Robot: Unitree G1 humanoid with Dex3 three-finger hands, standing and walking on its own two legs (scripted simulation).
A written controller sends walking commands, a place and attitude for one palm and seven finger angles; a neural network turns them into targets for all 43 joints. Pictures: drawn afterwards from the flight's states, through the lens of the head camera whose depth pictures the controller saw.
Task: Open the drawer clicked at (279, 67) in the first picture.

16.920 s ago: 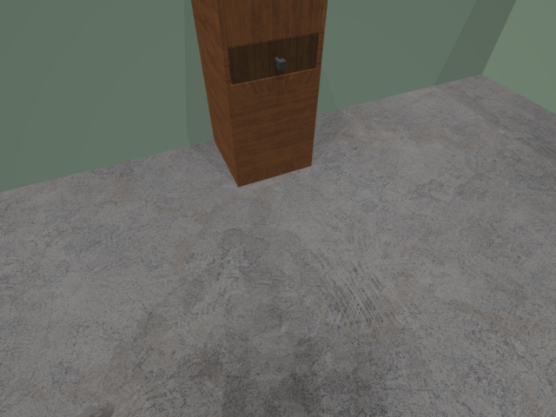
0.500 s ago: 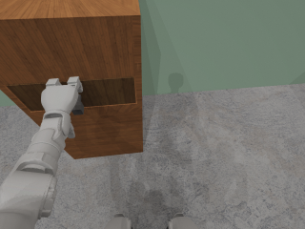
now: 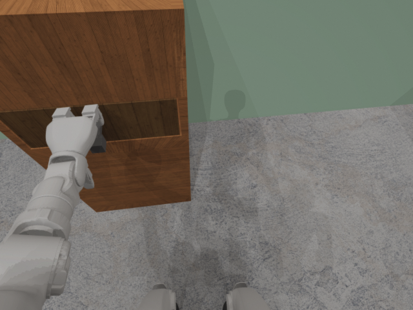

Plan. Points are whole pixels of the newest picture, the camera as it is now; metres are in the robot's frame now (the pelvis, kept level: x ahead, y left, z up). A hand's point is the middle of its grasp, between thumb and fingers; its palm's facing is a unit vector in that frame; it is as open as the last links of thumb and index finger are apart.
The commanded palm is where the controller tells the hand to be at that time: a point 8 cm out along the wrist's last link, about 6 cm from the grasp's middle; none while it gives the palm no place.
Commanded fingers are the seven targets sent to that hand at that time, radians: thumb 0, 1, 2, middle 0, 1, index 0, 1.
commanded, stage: lower the fingers behind the handle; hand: left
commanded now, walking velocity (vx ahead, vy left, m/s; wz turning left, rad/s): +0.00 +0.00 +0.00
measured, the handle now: (97, 137) +0.50 +0.24 -0.06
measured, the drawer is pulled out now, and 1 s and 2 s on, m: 0.00 0.00 0.00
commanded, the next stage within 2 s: close the thumb around the handle in 1.32 s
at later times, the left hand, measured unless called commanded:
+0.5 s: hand (88, 157) +0.45 +0.25 -0.05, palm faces -0.05 -0.02 -1.00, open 13.8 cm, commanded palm +0.44 +0.23 +0.00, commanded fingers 0.00 -0.50 0.30 -0.30 -1.20 -0.30 -1.20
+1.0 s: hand (96, 159) +0.46 +0.24 -0.08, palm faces -0.04 +0.00 -1.00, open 13.8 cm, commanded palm +0.44 +0.23 -0.03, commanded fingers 0.00 -0.50 0.30 -0.30 -1.20 -0.30 -1.20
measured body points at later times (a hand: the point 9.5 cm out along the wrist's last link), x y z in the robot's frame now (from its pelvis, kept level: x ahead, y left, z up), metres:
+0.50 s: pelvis -0.01 +0.00 -0.02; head +0.11 +0.01 +0.41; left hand +0.44 +0.24 +0.00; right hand +0.02 -0.27 -0.15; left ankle +0.01 +0.11 -0.67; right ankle +0.00 -0.13 -0.67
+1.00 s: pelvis -0.02 +0.00 -0.05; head +0.13 +0.01 +0.38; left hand +0.45 +0.24 -0.03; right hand -0.01 -0.28 -0.17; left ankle +0.01 +0.11 -0.67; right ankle +0.00 -0.13 -0.67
